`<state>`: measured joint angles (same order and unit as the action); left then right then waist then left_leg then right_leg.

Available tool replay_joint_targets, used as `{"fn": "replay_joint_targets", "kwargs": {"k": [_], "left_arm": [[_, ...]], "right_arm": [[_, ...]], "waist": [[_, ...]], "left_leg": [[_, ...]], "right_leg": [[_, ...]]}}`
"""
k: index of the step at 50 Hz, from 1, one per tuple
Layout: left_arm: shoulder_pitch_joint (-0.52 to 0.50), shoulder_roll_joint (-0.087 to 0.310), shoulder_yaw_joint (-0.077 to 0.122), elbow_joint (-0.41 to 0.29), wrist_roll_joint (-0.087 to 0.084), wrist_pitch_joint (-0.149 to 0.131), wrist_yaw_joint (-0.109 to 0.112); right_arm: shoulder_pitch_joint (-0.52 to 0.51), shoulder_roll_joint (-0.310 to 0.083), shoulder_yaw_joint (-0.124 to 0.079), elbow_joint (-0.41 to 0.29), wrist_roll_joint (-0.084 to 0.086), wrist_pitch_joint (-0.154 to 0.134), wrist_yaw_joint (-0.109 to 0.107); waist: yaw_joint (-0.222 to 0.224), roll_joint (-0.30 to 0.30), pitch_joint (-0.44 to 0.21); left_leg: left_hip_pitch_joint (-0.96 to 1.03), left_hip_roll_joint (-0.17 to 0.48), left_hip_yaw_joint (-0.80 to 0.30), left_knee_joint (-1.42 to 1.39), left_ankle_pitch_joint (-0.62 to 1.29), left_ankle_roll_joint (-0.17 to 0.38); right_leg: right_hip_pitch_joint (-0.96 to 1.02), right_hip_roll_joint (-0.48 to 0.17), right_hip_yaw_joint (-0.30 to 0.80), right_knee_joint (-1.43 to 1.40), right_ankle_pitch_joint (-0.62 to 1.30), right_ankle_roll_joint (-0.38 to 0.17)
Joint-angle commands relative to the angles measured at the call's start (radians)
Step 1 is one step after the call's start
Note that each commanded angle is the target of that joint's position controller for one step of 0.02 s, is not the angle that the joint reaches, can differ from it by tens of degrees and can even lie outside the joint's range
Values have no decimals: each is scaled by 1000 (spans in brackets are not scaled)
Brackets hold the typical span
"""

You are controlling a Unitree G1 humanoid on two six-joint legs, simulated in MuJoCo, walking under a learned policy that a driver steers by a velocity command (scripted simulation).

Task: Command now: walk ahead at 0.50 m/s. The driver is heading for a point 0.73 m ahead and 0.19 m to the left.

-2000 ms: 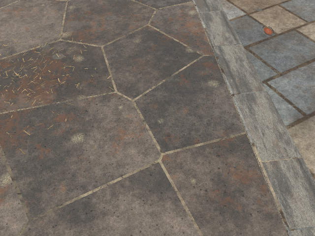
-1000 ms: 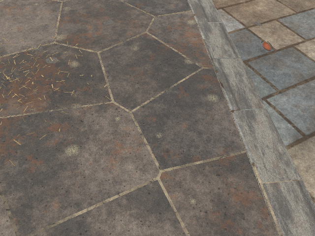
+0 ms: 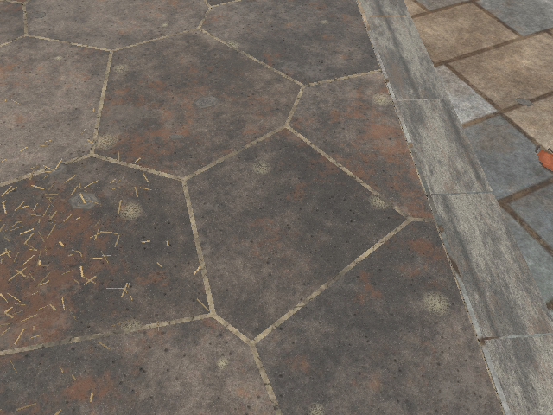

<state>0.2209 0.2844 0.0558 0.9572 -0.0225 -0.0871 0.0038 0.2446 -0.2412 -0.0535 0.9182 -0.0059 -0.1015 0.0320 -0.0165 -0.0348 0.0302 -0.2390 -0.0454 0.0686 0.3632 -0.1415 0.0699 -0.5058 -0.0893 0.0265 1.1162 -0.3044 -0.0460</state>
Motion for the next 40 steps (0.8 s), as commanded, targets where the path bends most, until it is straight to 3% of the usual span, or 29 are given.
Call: {"fn": "replay_joint_targets", "kwargs": {"k": [1,4,8,12,15,16,17,18,19,20,21,22,23,24,26,29,32,35,40], "left_arm": [[31,43,14,-42,9,13,5],[-75,40,15,-78,18,13,3],[-211,19,4,-114,12,2,-10],[-306,26,-1,-152,3,-6,-29],[-294,59,10,-167,2,-18,-42],[-238,81,21,-155,3,-22,-42],[-112,113,42,-118,5,-25,-37],[77,173,66,-68,15,-26,-27],[210,266,91,-45,34,-20,-18],[220,214,71,-41,26,-15,-21],[146,147,50,-50,17,-17,-19],[68,105,38,-67,16,-20,-17],[-2,74,30,-70,22,-24,-20],[-44,44,21,-71,29,-31,-22],[-64,38,23,-58,38,-36,-22],[-45,73,35,-41,41,-42,-8],[-19,91,39,-32,43,-36,9],[11,112,44,-31,34,-26,20],[100,139,56,-11,15,10,23]], "right_arm": [[7,-135,-28,-36,2,-19,-10],[50,-148,-31,-17,4,-8,-27],[106,-158,-32,9,13,-1,-38],[169,-164,-37,48,21,15,-41],[165,-176,-46,57,27,31,-48],[144,-186,-49,51,27,35,-48],[120,-181,-45,43,27,41,-48],[114,-148,-31,25,17,42,-48],[209,-49,-3,3,9,30,-43],[227,-41,3,16,26,10,-41],[158,-136,-25,3,55,0,-39],[96,-148,-29,-15,60,-2,-42],[64,-137,-33,-21,52,2,-49],[70,-126,-42,-16,44,16,-54],[106,-73,-40,-11,43,45,-51],[53,-69,-46,-45,37,67,-52],[-14,-64,-46,-74,30,60,-39],[-121,-46,-33,-113,25,55,-18],[-255,-39,-20,-197,28,56,16]], "waist": [[30,92,-33],[8,83,-1],[-34,91,30],[-56,94,62],[-20,106,45],[17,122,12],[86,119,-61],[157,87,-197],[138,-116,-352],[139,-231,-434],[132,-151,-286],[109,-102,-177],[76,-53,-104],[44,-67,-66],[10,-77,-41],[1,-35,0],[15,-17,17],[51,2,45],[91,9,85]], "left_leg": [[102,278,-251,-230,191,170],[124,262,-197,-254,198,159],[127,227,-121,-268,161,127],[250,278,-123,-226,177,123],[320,316,-156,-144,293,103],[317,309,-158,-81,419,93],[283,267,-135,56,541,72],[136,208,-102,288,453,40],[-251,59,-36,674,48,-34],[-408,-4,-161,874,-450,-43],[-495,58,-210,959,-410,-30],[-506,114,-179,945,-319,-18],[-465,152,-167,889,-238,-17],[-409,182,-175,839,-184,-15],[-341,201,-173,808,-134,-17],[-417,205,-183,736,-22,-31],[-460,193,-174,578,126,-44],[-446,181,-102,424,209,-42],[-505,153,-28,298,112,-9]], "right_leg": [[-127,-66,34,-76,90,21],[-194,-64,25,-248,242,44],[-136,-19,-20,-474,404,45],[-160,-1,-19,-570,371,23],[-99,18,-14,-617,267,-11],[-5,45,-33,-628,235,-22],[175,75,-58,-652,243,-42],[473,10,2,-603,265,-84],[868,-249,383,-632,141,-201],[922,-341,683,-788,23,-259],[801,-309,562,-812,-44,-208],[655,-277,414,-835,-22,-166],[513,-239,313,-881,23,-142],[421,-202,221,-918,79,-121],[330,-179,113,-969,150,-120],[324,-174,2,-1003,255,-133],[369,-160,-88,-1010,323,-123],[406,-157,-163,-1018,348,-110],[598,-211,-221,-936,491,-100]]}}
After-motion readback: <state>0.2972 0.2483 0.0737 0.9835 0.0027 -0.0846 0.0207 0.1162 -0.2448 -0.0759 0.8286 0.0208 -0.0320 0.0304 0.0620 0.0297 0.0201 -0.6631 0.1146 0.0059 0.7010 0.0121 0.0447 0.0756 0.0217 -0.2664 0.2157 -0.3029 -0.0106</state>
